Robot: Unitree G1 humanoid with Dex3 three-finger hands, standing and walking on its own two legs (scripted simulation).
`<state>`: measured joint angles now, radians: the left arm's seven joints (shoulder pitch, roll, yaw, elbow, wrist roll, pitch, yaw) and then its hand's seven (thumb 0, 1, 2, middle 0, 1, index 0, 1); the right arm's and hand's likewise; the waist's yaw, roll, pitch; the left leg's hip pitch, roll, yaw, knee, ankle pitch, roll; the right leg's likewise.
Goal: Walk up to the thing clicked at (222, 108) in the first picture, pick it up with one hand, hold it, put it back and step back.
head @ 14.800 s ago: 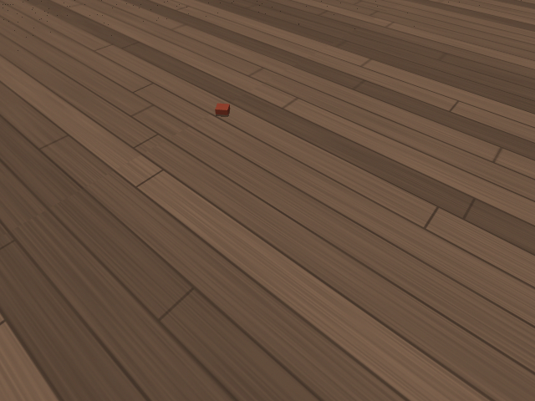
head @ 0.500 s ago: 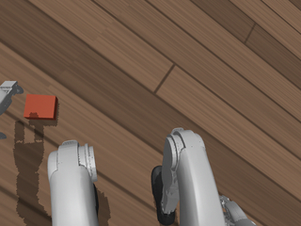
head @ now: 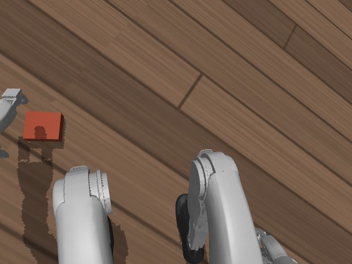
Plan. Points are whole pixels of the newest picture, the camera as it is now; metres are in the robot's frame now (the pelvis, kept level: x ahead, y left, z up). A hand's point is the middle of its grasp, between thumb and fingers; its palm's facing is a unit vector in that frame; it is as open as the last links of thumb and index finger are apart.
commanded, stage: rise first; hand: left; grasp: from above
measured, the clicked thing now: (44, 126) +0.46 +0.29 -0.29
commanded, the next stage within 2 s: approach in 1.00 s
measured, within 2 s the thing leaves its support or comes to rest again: neither
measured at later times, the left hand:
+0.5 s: hand (1, 128) +0.42 +0.33 -0.16, palm faces -0.47 -0.02 -0.89, open 13.9 cm
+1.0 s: hand out of the picture +0.42 +0.34 -0.16, palm faces -0.45 -0.02 -0.89, open 14.2 cm
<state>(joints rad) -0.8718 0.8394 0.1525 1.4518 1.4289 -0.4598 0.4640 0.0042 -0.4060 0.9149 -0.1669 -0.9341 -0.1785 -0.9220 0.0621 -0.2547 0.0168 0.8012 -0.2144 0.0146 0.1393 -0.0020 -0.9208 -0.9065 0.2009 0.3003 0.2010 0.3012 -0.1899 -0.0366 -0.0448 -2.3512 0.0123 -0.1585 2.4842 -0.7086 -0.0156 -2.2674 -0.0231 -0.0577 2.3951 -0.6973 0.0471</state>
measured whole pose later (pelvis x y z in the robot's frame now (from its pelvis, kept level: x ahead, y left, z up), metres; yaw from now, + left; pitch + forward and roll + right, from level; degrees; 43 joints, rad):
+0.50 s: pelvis +0.00 +0.00 +0.00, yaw +0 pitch +32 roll -8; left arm -0.88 0.84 0.15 1.44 1.41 -0.45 0.43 0.00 -0.50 1.00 -0.13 -0.95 -0.13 -0.96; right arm 0.09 -0.26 0.03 0.80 -0.22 0.01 0.14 0.00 -0.92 -0.91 0.20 0.30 0.20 0.30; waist -0.20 -0.03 -0.03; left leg -2.35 0.01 -0.16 2.48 -0.71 -0.02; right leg -2.26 -0.02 -0.06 2.39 -0.69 0.05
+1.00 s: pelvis +0.00 +0.00 +0.00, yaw +0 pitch +32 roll -9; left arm -0.90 0.87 0.14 1.46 1.43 -0.46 0.44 0.00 -0.55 1.04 -0.10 -0.98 -0.09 -1.00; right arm 0.09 -0.26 0.05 0.79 -0.21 0.00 0.14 0.00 -0.92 -0.91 0.20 0.30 0.20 0.30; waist -0.21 -0.03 -0.04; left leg -2.35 0.01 -0.16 2.48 -0.69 -0.01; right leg -2.26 -0.02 -0.06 2.38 -0.68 0.05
